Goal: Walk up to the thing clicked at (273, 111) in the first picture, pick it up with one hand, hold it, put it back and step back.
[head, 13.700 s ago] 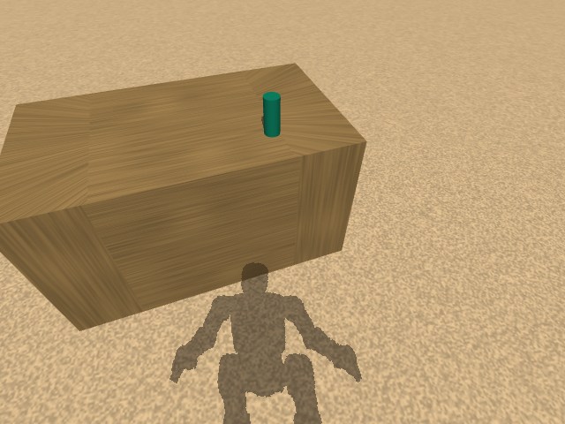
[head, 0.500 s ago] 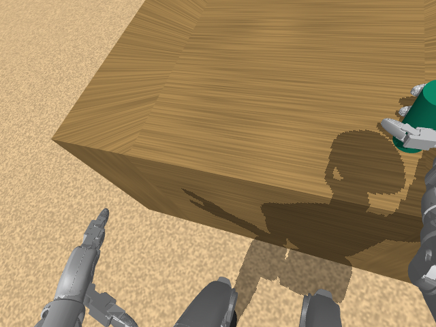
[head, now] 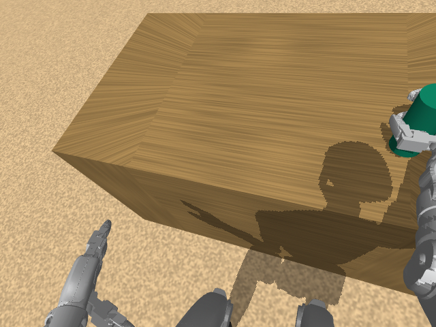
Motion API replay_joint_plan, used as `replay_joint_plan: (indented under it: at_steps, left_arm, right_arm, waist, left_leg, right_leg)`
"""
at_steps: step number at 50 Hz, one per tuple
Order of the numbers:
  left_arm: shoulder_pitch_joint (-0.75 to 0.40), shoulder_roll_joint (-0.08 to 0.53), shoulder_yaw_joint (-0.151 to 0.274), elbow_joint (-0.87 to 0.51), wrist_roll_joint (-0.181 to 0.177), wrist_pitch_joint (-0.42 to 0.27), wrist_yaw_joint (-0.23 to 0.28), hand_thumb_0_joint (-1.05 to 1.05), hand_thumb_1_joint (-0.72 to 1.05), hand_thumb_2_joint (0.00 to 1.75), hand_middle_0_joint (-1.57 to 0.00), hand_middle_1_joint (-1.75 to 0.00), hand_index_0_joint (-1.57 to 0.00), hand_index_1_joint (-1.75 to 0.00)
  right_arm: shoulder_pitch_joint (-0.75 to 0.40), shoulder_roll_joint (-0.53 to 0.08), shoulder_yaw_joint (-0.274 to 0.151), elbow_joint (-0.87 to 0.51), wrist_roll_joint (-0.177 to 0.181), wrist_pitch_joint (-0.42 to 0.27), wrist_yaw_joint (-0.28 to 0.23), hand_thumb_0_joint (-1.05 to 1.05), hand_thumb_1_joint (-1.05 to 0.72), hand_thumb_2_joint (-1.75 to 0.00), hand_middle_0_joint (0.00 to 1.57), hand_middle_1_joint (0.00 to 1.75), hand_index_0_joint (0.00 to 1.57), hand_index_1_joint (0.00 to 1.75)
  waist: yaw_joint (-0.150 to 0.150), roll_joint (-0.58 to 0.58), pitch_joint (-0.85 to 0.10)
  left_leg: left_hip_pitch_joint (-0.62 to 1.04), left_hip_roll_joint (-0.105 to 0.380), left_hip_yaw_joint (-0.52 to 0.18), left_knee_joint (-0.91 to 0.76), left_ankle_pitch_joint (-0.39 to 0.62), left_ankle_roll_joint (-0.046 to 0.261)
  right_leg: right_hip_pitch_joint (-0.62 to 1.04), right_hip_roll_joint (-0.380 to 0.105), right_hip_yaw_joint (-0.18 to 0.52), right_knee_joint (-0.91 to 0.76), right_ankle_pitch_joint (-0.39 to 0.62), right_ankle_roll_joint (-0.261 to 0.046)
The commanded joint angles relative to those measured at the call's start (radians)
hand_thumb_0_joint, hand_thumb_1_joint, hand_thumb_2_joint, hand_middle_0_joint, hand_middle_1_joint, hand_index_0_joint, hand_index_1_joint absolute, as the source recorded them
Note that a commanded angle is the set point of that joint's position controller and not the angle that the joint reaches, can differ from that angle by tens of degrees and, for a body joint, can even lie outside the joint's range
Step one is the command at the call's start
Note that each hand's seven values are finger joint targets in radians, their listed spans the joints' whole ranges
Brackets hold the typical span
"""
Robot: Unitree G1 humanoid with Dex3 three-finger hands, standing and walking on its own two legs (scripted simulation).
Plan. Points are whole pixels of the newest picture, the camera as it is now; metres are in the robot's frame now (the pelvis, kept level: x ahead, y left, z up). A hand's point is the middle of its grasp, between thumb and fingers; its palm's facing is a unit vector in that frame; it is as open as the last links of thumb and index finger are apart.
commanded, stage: settle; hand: right
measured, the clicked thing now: (420, 124) +0.52 -0.24 +0.03
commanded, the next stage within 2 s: lift in 0.36 s
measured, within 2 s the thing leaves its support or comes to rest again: neither
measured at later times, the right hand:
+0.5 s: hand (422, 111) +0.52 -0.23 +0.06, palm faces +0.24 +0.97 -0.01, open 7.5 cm
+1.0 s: hand (431, 114) +0.47 -0.21 +0.12, palm faces +0.22 +0.97 -0.02, open 7.5 cm
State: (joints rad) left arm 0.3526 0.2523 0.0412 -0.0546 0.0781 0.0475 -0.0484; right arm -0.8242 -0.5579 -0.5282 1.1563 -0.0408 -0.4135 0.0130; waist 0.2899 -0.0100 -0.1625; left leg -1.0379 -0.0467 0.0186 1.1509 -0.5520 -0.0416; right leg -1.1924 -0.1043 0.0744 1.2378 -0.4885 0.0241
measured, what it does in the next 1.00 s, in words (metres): stands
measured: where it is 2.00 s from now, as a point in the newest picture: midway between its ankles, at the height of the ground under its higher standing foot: outside the picture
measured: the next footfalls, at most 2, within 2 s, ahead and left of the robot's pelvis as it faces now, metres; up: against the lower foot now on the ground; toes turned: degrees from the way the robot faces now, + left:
none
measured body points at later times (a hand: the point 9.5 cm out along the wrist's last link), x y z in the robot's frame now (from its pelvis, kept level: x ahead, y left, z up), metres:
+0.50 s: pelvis +0.00 +0.00 +0.02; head +0.13 -0.06 +0.45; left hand +0.17 +0.27 +0.03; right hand +0.50 -0.28 +0.06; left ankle +0.00 +0.15 -0.63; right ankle +0.04 -0.13 -0.63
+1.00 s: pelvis +0.01 +0.00 +0.05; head +0.08 -0.03 +0.49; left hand +0.16 +0.26 +0.02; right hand +0.45 -0.26 +0.12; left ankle +0.00 +0.15 -0.63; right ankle +0.04 -0.13 -0.63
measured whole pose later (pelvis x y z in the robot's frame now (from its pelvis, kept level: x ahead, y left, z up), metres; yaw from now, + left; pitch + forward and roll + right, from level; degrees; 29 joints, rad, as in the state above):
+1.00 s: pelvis +0.01 +0.00 +0.05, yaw -1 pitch +17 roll +3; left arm 0.38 0.23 0.05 0.13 0.04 0.02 -0.04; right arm -0.64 -0.35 -0.40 0.90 0.04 -0.31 0.02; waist 0.15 -0.02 -0.15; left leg -0.74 -0.01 -0.02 0.94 -0.48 -0.05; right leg -0.87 -0.08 0.02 1.00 -0.42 0.02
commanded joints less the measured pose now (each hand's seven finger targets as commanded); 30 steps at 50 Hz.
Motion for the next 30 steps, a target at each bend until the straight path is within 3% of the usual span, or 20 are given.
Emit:
replay_joint_plan:
  at_steps: [1,2,3,4,5,7,10,11,12,13,16,17,18,19,20,21,22,25,28,30]
  left_arm:
    - [0.027,0.141,0.098,-0.126,-0.003,-0.049,0.014,0.00,-0.54,0.06,-0.05,-0.06,-0.05,-0.06]
    - [0.008,0.139,0.094,-0.152,-0.005,-0.058,0.013,0.00,-0.54,0.05,-0.05,-0.06,-0.05,-0.06]
    - [-0.022,0.152,0.101,-0.195,-0.006,-0.065,0.015,0.00,-0.54,0.05,-0.05,-0.06,-0.05,-0.06]
    - [-0.008,0.157,0.099,-0.211,-0.003,-0.066,0.015,0.00,-0.54,0.05,-0.05,-0.06,-0.05,-0.06]
    - [0.010,0.149,0.082,-0.197,-0.001,-0.062,0.012,0.00,-0.54,0.05,-0.05,-0.06,-0.05,-0.06]
    - [0.097,0.141,0.098,-0.109,-0.005,-0.053,0.006,0.00,-0.54,0.05,-0.05,-0.06,-0.05,-0.06]
    - [0.035,0.184,0.137,-0.180,-0.006,-0.062,0.012,0.00,-0.54,0.05,-0.05,-0.06,-0.05,-0.06]
    - [0.041,0.173,0.125,-0.152,-0.005,-0.059,0.011,0.00,-0.55,0.06,-0.05,-0.05,-0.05,-0.06]
    - [0.070,0.171,0.139,-0.109,-0.009,-0.053,0.010,0.00,-0.55,0.06,-0.05,-0.06,-0.05,-0.06]
    - [0.048,0.177,0.139,-0.099,-0.011,-0.055,0.012,0.00,-0.55,0.05,-0.05,-0.06,-0.05,-0.06]
    - [-0.048,0.200,0.149,-0.194,-0.013,-0.067,0.021,0.00,-0.56,0.06,-0.05,-0.05,-0.04,-0.06]
    - [-0.014,0.186,0.132,-0.169,-0.011,-0.062,0.020,0.00,-0.56,0.06,-0.05,-0.05,-0.04,-0.06]
    - [0.020,0.172,0.125,-0.122,-0.011,-0.059,0.017,0.00,-0.56,0.06,-0.05,-0.05,-0.04,-0.06]
    - [0.029,0.148,0.105,-0.101,-0.014,-0.059,0.014,0.00,-0.55,0.06,-0.05,-0.05,-0.04,-0.06]
    - [0.013,0.157,0.106,-0.131,-0.013,-0.062,0.015,0.00,-0.55,0.06,-0.05,-0.05,-0.04,-0.06]
    - [-0.027,0.157,0.095,-0.167,-0.013,-0.066,0.017,0.00,-0.55,0.06,-0.05,-0.05,-0.04,-0.06]
    - [-0.010,0.158,0.098,-0.168,-0.009,-0.066,0.017,0.00,-0.54,0.05,-0.05,-0.05,-0.04,-0.05]
    - [0.080,0.121,0.082,-0.021,-0.009,-0.058,0.008,0.00,-0.53,0.05,-0.05,-0.06,-0.05,-0.06]
    - [-0.037,0.174,0.119,-0.183,-0.010,-0.079,0.015,0.00,-0.54,0.05,-0.05,-0.06,-0.05,-0.05]
    - [0.062,0.173,0.129,-0.104,-0.011,-0.068,0.012,0.00,-0.54,0.05,-0.05,-0.06,-0.05,-0.06]
  right_arm:
    - [-0.419,-0.152,0.060,-0.120,0.024,-0.082,0.007,0.00,-0.34,-1.31,1.36,1.44,1.39,1.44]
    - [-0.440,-0.148,0.058,-0.138,0.027,-0.084,0.014,0.00,-0.37,-1.31,1.36,1.44,1.39,1.44]
    - [-0.492,-0.233,0.023,-0.226,0.017,-0.091,0.011,0.00,-0.36,-1.32,1.35,1.45,1.38,1.45]
    - [-0.506,-0.264,0.005,-0.244,0.015,-0.088,0.015,0.00,-0.37,-1.33,1.35,1.46,1.38,1.46]
    - [-0.476,-0.258,0.005,-0.212,0.013,-0.076,0.019,0.00,-0.38,-1.35,1.36,1.47,1.39,1.47]
    - [-0.446,-0.222,0.020,-0.169,0.026,-0.062,0.032,0.00,-0.40,-1.38,1.38,1.50,1.41,1.50]
    - [-0.530,-0.289,-0.016,-0.311,0.034,-0.069,0.025,0.00,-0.42,-1.35,1.37,1.47,1.40,1.47]
    - [-0.501,-0.289,-0.022,-0.296,0.036,-0.067,0.021,0.00,-0.44,-1.37,1.38,1.49,1.41,1.49]
    - [-0.457,-0.246,-0.007,-0.227,0.040,-0.057,0.021,0.00,-0.44,-1.38,1.38,1.49,1.41,1.49]
    - [-0.479,-0.250,-0.006,-0.262,0.045,-0.065,0.018,0.00,-0.45,-1.36,1.37,1.48,1.40,1.48]
    - [-0.586,-0.302,-0.017,-0.378,0.033,-0.084,0.000,0.00,-0.46,-1.38,1.37,1.49,1.40,1.49]
    - [-0.575,-0.286,-0.008,-0.336,0.030,-0.079,-0.005,0.00,-0.46,-1.39,1.36,1.50,1.39,1.50]
    - [-0.476,-0.187,0.033,-0.215,0.034,-0.068,0.000,0.00,-0.45,-1.40,1.35,1.50,1.38,1.50]
    - [-0.422,-0.144,0.056,-0.147,0.035,-0.063,0.009,0.00,-0.47,-1.41,1.37,1.51,1.40,1.51]
    - [-0.463,-0.203,0.026,-0.231,0.028,-0.075,0.007,0.00,-0.47,-1.42,1.35,1.51,1.39,1.51]
    - [-0.532,-0.287,0.000,-0.306,0.018,-0.082,0.003,0.00,-0.48,-1.42,1.37,1.52,1.40,1.52]
    - [-0.568,-0.305,-0.007,-0.344,0.017,-0.084,0.003,0.00,-0.46,-1.40,1.36,1.51,1.39,1.51]
    - [-0.461,-0.162,0.045,-0.168,0.042,-0.061,0.012,0.00,-0.33,-1.38,1.36,1.50,1.39,1.50]
    - [-0.531,-0.288,-0.005,-0.344,0.030,-0.077,0.006,0.00,-0.33,-1.35,1.34,1.47,1.37,1.47]
    - [-0.432,-0.195,0.031,-0.250,0.041,-0.057,0.011,0.00,-0.33,-1.36,1.34,1.48,1.38,1.48]
  waist:
    - [0.018,-0.230,-0.404]
    - [0.023,-0.222,-0.428]
    - [-0.005,-0.263,-0.520]
    - [-0.001,-0.274,-0.566]
    - [-0.014,-0.264,-0.567]
    - [-0.010,-0.276,-0.512]
    - [-0.009,-0.298,-0.611]
    - [-0.027,-0.294,-0.577]
    - [-0.007,-0.261,-0.506]
    - [-0.020,-0.269,-0.496]
    - [-0.030,-0.273,-0.609]
    - [-0.027,-0.278,-0.582]
    - [-0.012,-0.245,-0.507]
    - [-0.008,-0.227,-0.455]
    - [-0.011,-0.238,-0.518]
    - [-0.045,-0.292,-0.597]
    - [-0.041,-0.321,-0.627]
    - [-0.026,-0.269,-0.415]
    - [-0.051,-0.290,-0.611]
    - [-0.043,-0.251,-0.515]
  left_leg:
    - [0.075,-0.032,0.041,-0.148,0.384,0.039]
    - [0.090,-0.031,0.042,-0.150,0.394,0.038]
    - [0.123,-0.027,0.034,-0.150,0.416,0.037]
    - [0.141,-0.025,0.032,-0.151,0.435,0.035]
    - [0.142,-0.028,0.035,-0.150,0.446,0.035]
    - [0.128,-0.027,0.038,-0.151,0.455,0.035]
    - [0.165,-0.022,0.036,-0.154,0.482,0.035]
    - [0.158,-0.022,0.036,-0.153,0.478,0.034]
    - [0.140,-0.025,0.039,-0.159,0.457,0.036]
    - [0.136,-0.023,0.037,-0.163,0.444,0.036]
    - [0.175,-0.023,0.035,-0.170,0.434,0.040]
    - [0.175,-0.025,0.035,-0.179,0.415,0.042]
    - [0.153,-0.029,0.046,-0.181,0.404,0.042]
    - [0.145,-0.031,0.051,-0.187,0.402,0.042]
    - [0.167,-0.027,0.046,-0.190,0.443,0.037]
    - [0.190,-0.023,0.038,-0.181,0.455,0.041]
    - [0.195,-0.021,0.034,-0.180,0.470,0.041]
    - [0.122,-0.023,0.041,-0.199,0.395,0.043]
    - [0.211,-0.018,0.034,-0.202,0.444,0.041]
    - [0.206,-0.023,0.041,-0.214,0.433,0.040]
  right_leg:
    - [0.519,0.033,-0.019,-0.129,0.359,-0.040]
    - [0.525,0.034,-0.015,-0.134,0.363,-0.039]
    - [0.572,0.035,-0.020,-0.132,0.390,-0.040]
    - [0.607,0.033,-0.023,-0.125,0.418,-0.038]
    - [0.618,0.035,-0.024,-0.129,0.443,-0.037]
    - [0.605,0.041,-0.027,-0.133,0.454,-0.033]
    - [0.662,0.040,-0.024,-0.135,0.495,-0.032]
    - [0.646,0.041,-0.028,-0.135,0.492,-0.032]
    - [0.608,0.043,-0.027,-0.144,0.461,-0.034]
    - [0.607,0.041,-0.025,-0.148,0.448,-0.033]
    - [0.670,0.037,-0.022,-0.162,0.444,-0.033]
    - [0.668,0.039,-0.026,-0.174,0.421,-0.029]
    - [0.646,0.039,-0.020,-0.186,0.419,-0.028]
    - [0.629,0.042,-0.017,-0.197,0.424,-0.026]
    - [0.660,0.040,-0.016,-0.187,0.466,-0.031]
    - [0.705,0.041,-0.023,-0.185,0.498,-0.025]
    - [0.737,0.039,-0.026,-0.178,0.527,-0.024]
    - [0.640,0.043,-0.027,-0.207,0.428,-0.022]
    - [0.736,0.040,-0.030,-0.203,0.476,-0.025]
    - [0.701,0.046,-0.033,-0.219,0.454,-0.026]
